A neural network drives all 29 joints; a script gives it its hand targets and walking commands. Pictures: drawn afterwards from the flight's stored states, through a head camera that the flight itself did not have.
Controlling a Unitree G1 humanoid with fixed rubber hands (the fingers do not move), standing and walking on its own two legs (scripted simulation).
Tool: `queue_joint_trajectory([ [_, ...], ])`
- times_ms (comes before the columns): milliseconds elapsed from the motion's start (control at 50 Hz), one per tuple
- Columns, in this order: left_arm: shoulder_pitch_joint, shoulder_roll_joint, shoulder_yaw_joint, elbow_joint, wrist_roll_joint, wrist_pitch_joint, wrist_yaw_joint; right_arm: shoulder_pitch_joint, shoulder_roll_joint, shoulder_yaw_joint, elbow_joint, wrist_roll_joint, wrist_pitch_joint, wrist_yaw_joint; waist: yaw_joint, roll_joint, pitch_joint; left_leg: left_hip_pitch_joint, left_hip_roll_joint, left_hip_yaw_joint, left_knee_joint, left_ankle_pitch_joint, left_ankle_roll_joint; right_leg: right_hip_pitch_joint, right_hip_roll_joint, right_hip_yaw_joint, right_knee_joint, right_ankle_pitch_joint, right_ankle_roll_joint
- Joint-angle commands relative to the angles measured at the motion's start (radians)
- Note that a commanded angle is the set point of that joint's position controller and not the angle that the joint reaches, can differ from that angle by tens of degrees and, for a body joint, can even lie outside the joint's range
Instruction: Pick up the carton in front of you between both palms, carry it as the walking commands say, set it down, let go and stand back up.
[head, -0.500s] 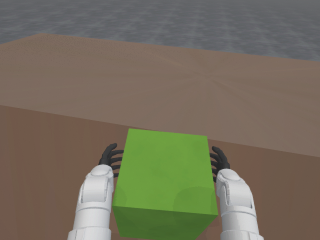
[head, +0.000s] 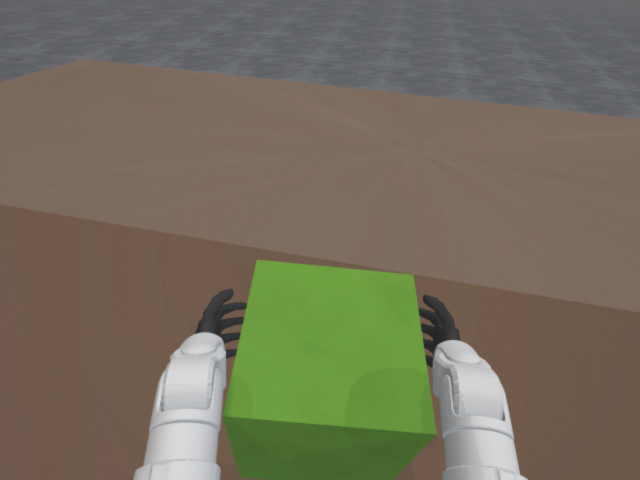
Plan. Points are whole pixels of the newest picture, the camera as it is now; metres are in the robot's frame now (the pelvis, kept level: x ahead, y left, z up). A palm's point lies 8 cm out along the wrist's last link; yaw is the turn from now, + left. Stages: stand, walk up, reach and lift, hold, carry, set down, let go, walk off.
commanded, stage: hold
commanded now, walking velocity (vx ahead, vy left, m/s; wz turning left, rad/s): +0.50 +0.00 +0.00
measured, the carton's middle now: (323, 379) +0.28 +0.00 -0.02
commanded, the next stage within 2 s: carry in 0.02 s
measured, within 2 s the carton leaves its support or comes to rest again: neither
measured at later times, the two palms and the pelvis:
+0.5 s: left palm (221, 266) +0.38 +0.15 +0.09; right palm (438, 271) +0.39 -0.15 +0.09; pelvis +0.13 -0.01 -0.01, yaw +0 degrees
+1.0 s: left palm (280, 186) +0.64 +0.09 +0.05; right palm (433, 194) +0.64 -0.21 +0.05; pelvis +0.42 -0.05 -0.02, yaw +0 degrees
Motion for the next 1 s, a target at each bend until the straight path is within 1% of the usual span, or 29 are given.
queue_joint_trajectory([
  [0,-0.56,-0.9,-0.585,-0.111,-0.297,-0.039,-0.217,-0.471,0.927,0.6,-0.069,0.26,0.001,0.206,-0.006,-0.013,-0.305,-0.021,0.124,0.045,0.054,0.016,0.02,-0.099,-0.105,-0.052,0.058,0.039,-0.012],
  [40,-0.553,-0.881,-0.597,-0.121,-0.303,-0.018,-0.21,-0.448,0.901,0.59,-0.068,0.263,0.019,0.197,-0.006,0.067,-0.245,-0.122,0.125,-0.035,-0.043,-0.512,0.042,-0.229,-0.062,-0.029,0.062,-0.391,-0.02],
  [60,-0.56,-0.868,-0.588,-0.118,-0.309,-0.008,-0.208,-0.428,0.895,0.579,-0.042,0.26,0.029,0.193,-0.015,0.105,-0.213,-0.155,0.164,-0.097,-0.086,-0.635,0.071,-0.3,-0.043,-0.058,0.107,-0.442,-0.019],
  [120,-0.558,-0.893,-0.678,-0.198,-0.358,0.015,-0.202,-0.43,0.909,0.646,-0.168,0.289,0.05,0.175,-0.005,0.181,-0.257,-0.165,0.249,-0.16,-0.119,-0.532,0.118,-0.322,-0.016,-0.181,0.235,-0.217,-0.015],
  [140,-0.534,-0.912,-0.695,-0.225,-0.377,0.031,-0.196,-0.439,0.93,0.7,-0.226,0.319,0.065,0.167,-0.004,0.117,-0.295,-0.157,0.226,-0.093,-0.061,-0.427,0.114,-0.26,-0.021,-0.202,0.163,-0.172,-0.02],
  [160,-0.566,-0.917,-0.747,-0.327,-0.41,0.036,-0.191,-0.423,0.928,0.722,-0.258,0.329,0.086,0.157,-0.004,0.102,-0.335,-0.182,0.187,-0.033,-0.01,-0.438,0.092,-0.203,-0.02,-0.198,0.124,-0.179,-0.021],
  [180,-0.534,-0.906,-0.743,-0.313,-0.422,0.064,-0.183,-0.413,0.916,0.746,-0.283,0.338,0.102,0.144,-0.001,0.011,-0.34,-0.297,0.169,0.01,0.054,-0.452,0.072,-0.085,-0.051,-0.164,0.023,-0.23,-0.034],
  [200,-0.514,-0.876,-0.746,-0.363,-0.415,0.083,-0.169,-0.434,0.931,0.782,-0.351,0.356,0.124,0.137,0.018,-0.189,-0.311,-0.46,0.066,0.152,0.304,-0.373,0.021,-0.014,-0.236,0.148,-0.132,-0.409,-0.093],
  [220,-0.471,-0.88,-0.761,-0.38,-0.417,0.105,-0.152,-0.445,0.951,0.811,-0.393,0.397,0.147,0.131,0.027,-0.28,-0.206,-0.675,0.036,0.217,0.432,-0.33,-0.005,0.052,-0.379,0.369,-0.214,-0.47,-0.176],
  [240,-0.451,-0.899,-0.784,-0.446,-0.428,0.124,-0.135,-0.498,0.931,0.864,-0.498,0.431,0.159,0.119,0.029,-0.188,-0.228,-0.725,0.082,0.171,0.469,-0.316,-0.006,0.095,-0.417,0.418,-0.214,-0.377,-0.231],
  [280,-0.425,-0.865,-0.782,-0.553,-0.437,0.164,-0.093,-0.439,0.92,0.899,-0.553,0.463,0.207,0.092,0.031,-0.166,-0.264,-0.735,0.093,0.197,0.459,-0.32,-0.002,0.13,-0.372,0.29,-0.16,-0.095,-0.219],
  [320,-0.315,-0.804,-0.795,-0.639,-0.429,0.215,-0.055,-0.269,0.866,0.871,-0.564,0.442,0.252,0.051,0.02,-0.139,-0.346,-0.633,0.068,0.252,0.369,-0.199,-0.006,0.162,-0.307,0.106,-0.105,0.161,-0.159],
  [400,-0.157,-0.753,-0.797,-0.712,-0.455,0.303,0.014,-0.075,0.786,0.827,-0.671,0.422,0.334,-0.033,0.026,-0.17,-0.343,-0.414,0.007,0.361,0.121,-0.073,-0.008,0.058,-0.238,-0.06,-0.033,0.25,-0.137],
  [440,-0.083,-0.719,-0.769,-0.751,-0.45,0.332,0.047,-0.024,0.759,0.797,-0.723,0.423,0.364,-0.071,0.007,-0.157,-0.381,-0.067,0.006,0.38,-0.007,0.016,0.002,-0.149,-0.192,-0.162,0.119,0.183,-0.094],
  [460,-0.056,-0.703,-0.746,-0.763,-0.437,0.347,0.061,-0.02,0.746,0.777,-0.746,0.414,0.381,-0.093,-0.006,-0.083,-0.409,0.163,0.101,0.283,0.002,-0.051,0.034,-0.344,-0.174,-0.2,0.253,0.128,-0.064],
  [480,-0.051,-0.685,-0.749,-0.796,-0.445,0.366,0.074,0.05,0.705,0.759,-0.75,0.409,0.389,-0.105,-0.031,0.155,-0.436,0.303,0.359,-0.081,-0.107,-0.286,0.101,-0.577,-0.129,-0.254,0.509,-0.148,-0.008],
  [500,-0.09,-0.663,-0.751,-0.818,-0.455,0.375,0.085,0.058,0.692,0.708,-0.734,0.382,0.395,-0.124,-0.031,0.282,-0.362,0.325,0.499,-0.331,-0.167,-0.233,0.19,-0.767,-0.054,-0.24,0.659,-0.34,-0.014],
  [520,-0.139,-0.654,-0.751,-0.837,-0.472,0.376,0.097,0.04,0.689,0.678,-0.73,0.372,0.394,-0.138,-0.039,0.175,-0.357,0.283,0.523,-0.356,-0.153,-0.184,0.236,-0.802,-0.114,-0.172,0.759,-0.344,-0.032],
  [540,-0.159,-0.666,-0.736,-0.857,-0.48,0.369,0.106,-0.021,0.703,0.693,-0.794,0.385,0.387,-0.155,-0.037,0.093,-0.335,0.186,0.484,-0.298,-0.163,-0.173,0.241,-0.807,-0.145,-0.148,0.804,-0.31,-0.041],
  [580,-0.186,-0.69,-0.729,-0.871,-0.483,0.353,0.137,-0.074,0.711,0.697,-0.832,0.416,0.376,-0.172,-0.027,0.084,-0.293,0.073,0.433,-0.149,-0.226,-0.253,0.195,-0.773,-0.198,-0.146,0.75,-0.171,-0.04],
  [660,0.021,-0.627,-0.597,-0.722,-0.375,0.334,0.209,-0.071,0.634,0.71,-0.839,0.431,0.37,-0.196,-0.023,0.03,-0.254,-0.045,0.355,0.072,-0.259,-0.146,0.157,-0.652,-0.161,-0.221,0.468,-0.047,-0.015],
  [720,0.04,-0.604,-0.598,-0.762,-0.371,0.32,0.233,-0.012,0.612,0.708,-0.817,0.444,0.359,-0.205,-0.02,0.131,-0.226,-0.021,0.298,0.194,-0.221,0.036,0.12,-0.582,-0.131,-0.282,0.306,0.096,-0.011],
  [800,0.051,-0.57,-0.628,-0.773,-0.381,0.324,0.224,0.051,0.592,0.708,-0.779,0.44,0.361,-0.202,-0.032,0.121,-0.179,-0.033,0.295,0.243,-0.21,0.108,0.118,-0.45,-0.104,-0.372,0.195,0.13,-0.012],
  [840,0.056,-0.555,-0.667,-0.793,-0.408,0.331,0.211,0.06,0.561,0.699,-0.809,0.43,0.366,-0.196,-0.022,0.176,-0.15,-0.058,0.27,0.299,-0.108,0.128,0.087,-0.372,-0.085,-0.398,0.152,0.099,-0.017],
  [880,0.046,-0.575,-0.682,-0.811,-0.428,0.331,0.194,0.094,0.572,0.73,-0.812,0.434,0.365,-0.184,-0.001,0.13,-0.266,-0.124,0.221,0.373,0.196,0.376,0.045,-0.071,-0.045,-0.442,0.119,-0.015,-0.042],
  [900,0.09,-0.582,-0.699,-0.831,-0.438,0.323,0.181,0.084,0.565,0.747,-0.846,0.432,0.369,-0.178,0.039,0.0,-0.331,-0.285,0.189,0.379,0.458,0.252,0.001,0.121,-0.185,-0.216,0.06,-0.08,-0.078],
  [920,0.128,-0.536,-0.695,-0.786,-0.416,0.326,0.173,0.099,0.542,0.747,-0.854,0.42,0.376,-0.17,0.034,-0.312,-0.388,-0.539,0.058,0.362,0.762,-0.102,-0.043,0.255,-0.433,0.273,-0.082,-0.216,-0.21],
  [940,0.128,-0.578,-0.704,-0.799,-0.417,0.318,0.157,0.069,0.588,0.787,-0.863,0.43,0.372,-0.16,0.016,-0.321,-0.391,-0.667,0.066,0.22,0.892,-0.29,-0.009,0.281,-0.453,0.344,-0.125,0.017,-0.251],
  [980,0.05,-0.643,-0.749,-0.839,-0.443,0.312,0.13,0.066,0.627,0.775,-0.837,0.413,0.362,-0.135,0.021,-0.115,-0.407,-0.684,0.141,0.156,0.942,-0.271,0.027,0.205,-0.446,0.166,-0.082,0.137,-0.223],
])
